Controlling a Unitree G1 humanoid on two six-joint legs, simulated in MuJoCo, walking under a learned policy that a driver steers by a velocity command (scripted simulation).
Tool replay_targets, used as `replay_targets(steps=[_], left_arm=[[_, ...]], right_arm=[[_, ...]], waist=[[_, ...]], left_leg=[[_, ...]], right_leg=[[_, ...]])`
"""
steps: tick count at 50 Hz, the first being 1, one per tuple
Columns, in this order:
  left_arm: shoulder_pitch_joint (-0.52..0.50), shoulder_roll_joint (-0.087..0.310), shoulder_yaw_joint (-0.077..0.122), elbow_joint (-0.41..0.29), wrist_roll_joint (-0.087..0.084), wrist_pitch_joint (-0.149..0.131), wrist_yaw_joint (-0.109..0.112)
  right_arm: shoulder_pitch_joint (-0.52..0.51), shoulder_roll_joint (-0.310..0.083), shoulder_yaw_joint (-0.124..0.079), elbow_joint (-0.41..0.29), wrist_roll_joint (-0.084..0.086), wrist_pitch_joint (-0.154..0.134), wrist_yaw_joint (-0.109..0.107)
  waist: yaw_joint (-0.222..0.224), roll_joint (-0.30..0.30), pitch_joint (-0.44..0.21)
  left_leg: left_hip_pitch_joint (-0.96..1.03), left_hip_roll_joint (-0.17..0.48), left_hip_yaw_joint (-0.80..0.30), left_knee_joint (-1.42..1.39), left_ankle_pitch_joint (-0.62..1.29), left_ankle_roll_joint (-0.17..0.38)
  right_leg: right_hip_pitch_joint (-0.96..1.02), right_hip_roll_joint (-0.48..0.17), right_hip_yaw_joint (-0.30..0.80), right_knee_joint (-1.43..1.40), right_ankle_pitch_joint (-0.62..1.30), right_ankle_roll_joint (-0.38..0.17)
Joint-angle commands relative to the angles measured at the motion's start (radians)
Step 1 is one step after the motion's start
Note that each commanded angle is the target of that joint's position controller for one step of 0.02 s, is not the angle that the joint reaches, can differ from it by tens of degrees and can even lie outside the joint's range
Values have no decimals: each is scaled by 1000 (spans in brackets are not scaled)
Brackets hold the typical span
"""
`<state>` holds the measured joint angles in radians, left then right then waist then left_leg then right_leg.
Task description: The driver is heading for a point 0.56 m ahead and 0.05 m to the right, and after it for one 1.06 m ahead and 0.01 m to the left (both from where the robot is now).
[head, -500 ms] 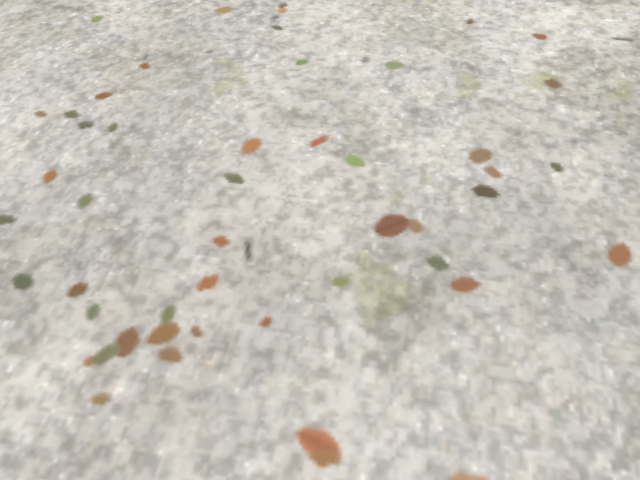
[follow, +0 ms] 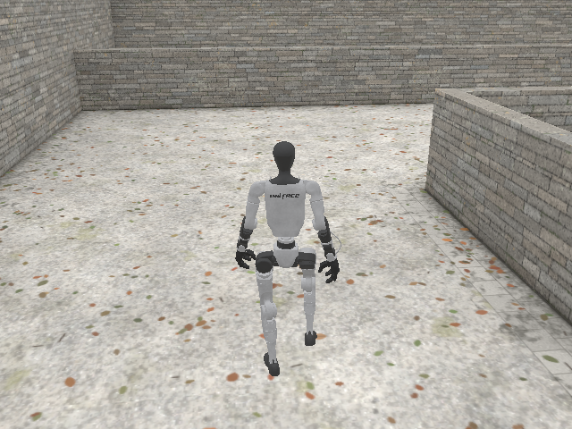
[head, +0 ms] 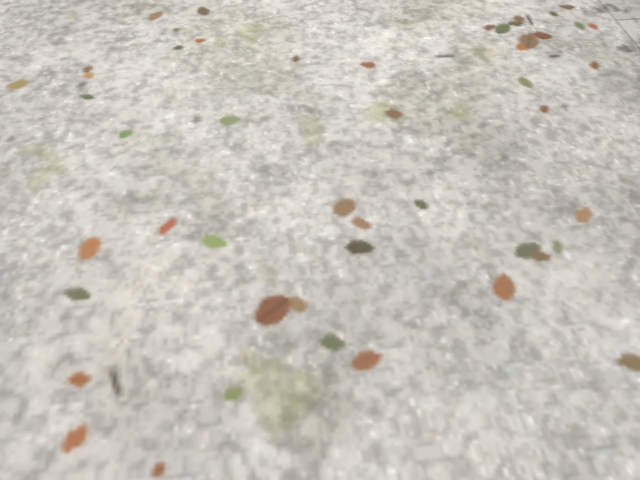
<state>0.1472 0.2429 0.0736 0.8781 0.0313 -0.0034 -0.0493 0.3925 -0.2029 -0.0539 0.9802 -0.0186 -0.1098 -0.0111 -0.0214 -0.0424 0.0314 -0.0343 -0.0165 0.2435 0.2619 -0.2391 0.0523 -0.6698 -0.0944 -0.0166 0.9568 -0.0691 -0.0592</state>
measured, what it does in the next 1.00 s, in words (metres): walks ahead: right foot, then left foot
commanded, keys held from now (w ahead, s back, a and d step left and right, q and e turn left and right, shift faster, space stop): w+e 0.26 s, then w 0.04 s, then w+q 0.30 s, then q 0.40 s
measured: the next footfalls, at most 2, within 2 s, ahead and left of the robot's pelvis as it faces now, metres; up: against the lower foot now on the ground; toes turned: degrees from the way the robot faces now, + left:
right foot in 0.22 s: +0.25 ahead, -0.11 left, +0.00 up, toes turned -13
left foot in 0.76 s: +0.57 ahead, -0.03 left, +0.00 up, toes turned +0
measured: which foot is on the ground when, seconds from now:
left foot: down 0.00-0.20, up 0.22-0.74, down 0.76-1.00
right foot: up 0.00-0.20, down 0.22-0.74, up 0.76-1.00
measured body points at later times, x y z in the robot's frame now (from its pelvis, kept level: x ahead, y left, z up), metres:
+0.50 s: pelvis +0.26 -0.07 +0.00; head +0.28 -0.09 +0.45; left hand +0.34 +0.19 -0.13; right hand +0.31 -0.34 -0.14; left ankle +0.39 +0.08 -0.67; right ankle +0.21 -0.10 -0.75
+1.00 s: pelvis +0.47 -0.07 -0.01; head +0.52 -0.05 +0.44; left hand +0.59 +0.19 -0.14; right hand +0.56 -0.35 -0.13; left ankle +0.53 -0.03 -0.75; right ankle +0.51 -0.24 -0.66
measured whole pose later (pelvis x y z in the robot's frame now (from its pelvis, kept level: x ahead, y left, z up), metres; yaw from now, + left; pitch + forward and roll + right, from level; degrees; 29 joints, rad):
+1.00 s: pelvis +0.47 -0.07 -0.01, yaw +5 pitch +1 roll -1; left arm 0.13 0.24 0.03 0.79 0.03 0.00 0.03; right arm 0.25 -0.27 -0.06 0.84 -0.01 -0.01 0.00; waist -0.02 -0.02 0.09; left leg -0.31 -0.14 -0.02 0.41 -0.10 0.13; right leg -0.60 -0.05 0.07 1.13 -0.36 0.04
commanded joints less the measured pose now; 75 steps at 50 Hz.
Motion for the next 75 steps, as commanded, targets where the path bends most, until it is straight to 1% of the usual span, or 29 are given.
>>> replay_targets(steps=[1, 5, 7, 9, 10, 11, 12, 13, 15, 18, 22, 26, 32, 34, 36, 38, 39, 40, 42, 44, 47, 57, 65, 67, 68, 69, 70, 71, 75], left_arm=[[-96, -9, -19, -86, 2, -8, -15], [-176, 7, -21, -130, 8, -10, -22], [-149, 22, -13, -131, 11, -10, -16], [-18, 52, 4, -99, 11, -14, -6], [115, 75, 20, -59, 15, -24, 5], [257, 158, 50, -23, 29, -31, 20], [219, 278, 74, -44, 20, -27, 30], [269, 265, 73, -51, -5, -10, 36], [152, 158, 42, -40, -16, -15, 46], [95, 67, 6, -32, -23, -58, 48], [192, 113, 11, 17, -22, -88, 43], [239, 104, 0, 33, -16, -94, 47], [271, 76, -25, 66, -15, -97, 76], [280, 103, -24, 78, -15, -94, 91], [238, 144, -13, 71, -12, -86, 108], [134, 168, -5, 27, -33, -82, 102], [240, 37, -30, -21, -29, -88, 86], [278, 71, -26, -21, -34, -76, 83], [169, 101, -25, -51, -15, -73, 77], [155, 101, -20, -65, 6, -41, 73], [184, 62, -28, -76, 4, 7, 75], [-15, 101, -18, -174, -7, 35, 87], [77, 107, -30, -183, -35, 4, 97], [122, 133, -26, -174, -16, -10, 105], [68, 193, -24, -205, 0, -10, 111], [48, 241, -12, -212, 1, -2, 100], [72, 198, -18, -204, -7, -3, 91], [33, 148, -33, -205, -17, -7, 84], [34, 126, -41, -193, -13, -12, 86]], right_arm=[[-5, -111, -16, -51, 0, -15, -5], [55, -140, -24, -29, -2, 3, -16], [52, -164, -29, -27, -5, 16, -21], [46, -197, -39, -30, -5, 37, -22], [34, -204, -40, -39, -1, 47, -18], [25, -184, -34, -69, 1, 49, -14], [52, -61, -12, -149, 7, 40, 11], [-101, -153, -28, -183, 0, 27, 15], [-112, -128, -17, -179, 16, 6, 18], [-11, -98, -11, -118, -22, 58, 24], [-97, -96, -14, -135, -8, 87, 41], [-213, -100, -15, -164, 6, 86, 43], [-340, -58, 13, -210, -12, 73, 53], [-300, -65, 13, -206, -17, 67, 50], [-109, -103, -1, -155, -21, 62, 41], [117, -180, -34, -100, -39, 41, 28], [65, -293, -58, -110, -27, 42, 21], [99, -312, -68, -122, 16, 49, 25], [-94, -203, -46, -176, 32, 78, 13], [-134, -147, -28, -183, 29, 92, 6], [-122, -197, -40, -184, 9, 83, 11], [-79, -234, -63, -235, 1, 129, 0], [-135, -227, -62, -268, -4, 143, 9], [-149, -190, -47, -277, 13, 146, 1], [-63, -108, -25, -279, 10, 142, 0], [-92, -187, -45, -285, 2, 146, -9], [-90, -218, -53, -271, -12, 149, -9], [-91, -212, -53, -250, -5, 152, -4], [-99, -176, -37, -219, 5, 166, 11]], waist=[[6, 113, 62], [-14, 114, 72], [7, 135, 42], [62, 151, -40], [121, 124, -116], [182, 35, -211], [91, -196, -266], [156, -15, -268], [67, 62, -64], [-14, 48, -53], [7, 17, 1], [47, -6, 45], [70, 1, 91], [52, -28, 44], [-28, -79, -48], [-166, -14, -158], [-32, 248, -254], [-52, 153, -431], [-11, 29, -170], [36, 1, -64], [59, 48, -91], [-22, 150, -88], [17, 175, -111], [37, 97, -90], [-28, -133, -105], [-4, -183, -56], [-5, -91, -57], [-24, -47, -34], [-14, -110, -65]], left_leg=[[-43, 263, -69, -119, 382, 74], [91, 300, -15, -62, 534, 69], [141, 305, 20, 46, 810, 60], [161, 307, 36, 280, 1000, 57], [93, 297, 50, 488, 912, 40], [-123, 268, 51, 783, 594, 5], [-603, 54, -19, 1140, -330, -61], [-720, 36, -235, 1194, -279, -59], [-687, 131, -249, 1036, -82, -38], [-491, 163, -247, 901, -51, -50], [-581, 156, -238, 809, 67, -45], [-673, 103, -275, 674, 196, -27], [-619, 44, -143, 402, 264, 4], [-516, -23, -80, 352, 203, 29], [-348, -76, -80, 335, 130, 70], [-52, 1, -213, 149, 427, 159], [274, 311, -540, 341, 1231, 286], [365, 408, -759, 270, 1290, 424], [53, 322, -626, 122, 850, 356], [-151, 230, -530, 49, 721, 286], [-241, 165, -468, 51, 749, 246], [-129, 134, -660, 36, 159, 175], [-138, 124, -734, 152, 448, 138], [-250, 44, -686, 238, 210, 47], [-345, -72, -520, 420, -158, -11], [-434, -177, -385, 557, -379, -29], [-401, -124, -411, 681, -355, -40], [-388, -108, -418, 722, -291, -49], [-365, -107, -384, 727, -201, -97]], right_leg=[[16, 6, -50, -162, 81, -3], [46, 36, -111, -287, -4, -48], [123, 91, -148, -316, -101, -84], [272, 164, -168, -351, -199, -128], [450, 194, -153, -432, -168, -156], [699, 64, 49, -492, -250, -207], [996, -231, 593, -562, -219, -362], [974, -245, 719, -678, -221, -361], [725, -187, 435, -709, 5, -276], [557, -91, 218, -753, 242, -201], [573, -65, 106, -801, 335, -138], [641, -56, 21, -827, 334, -67], [735, -71, -106, -783, 613, -33], [778, -75, -133, -650, 928, -11], [770, -91, -136, -411, 1086, 6], [587, -17, -167, 90, 642, 23], [212, 157, -143, 433, -534, 54], [103, 181, 52, 600, -521, 56], [52, 81, 72, 491, -356, 59], [117, 49, 66, 353, -332, 82], [189, 61, 44, 236, -296, 106], [62, 63, 95, -30, -254, 131], [349, 135, 71, -379, -305, 62], [525, 52, 142, -665, -151, 31], [600, -205, 393, -735, -27, -27], [499, -298, 523, -705, 209, -162], [475, -284, 482, -685, 265, -201], [457, -213, 379, -672, 266, -174], [543, -86, 193, -622, 448, -114]])
Keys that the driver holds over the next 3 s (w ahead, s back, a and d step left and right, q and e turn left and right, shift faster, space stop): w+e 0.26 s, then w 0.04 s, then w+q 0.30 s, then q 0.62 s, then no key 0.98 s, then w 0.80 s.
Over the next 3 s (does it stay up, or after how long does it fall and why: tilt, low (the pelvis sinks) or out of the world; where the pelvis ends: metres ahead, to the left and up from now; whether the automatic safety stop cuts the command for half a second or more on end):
stays up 0.80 -0.06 -0.03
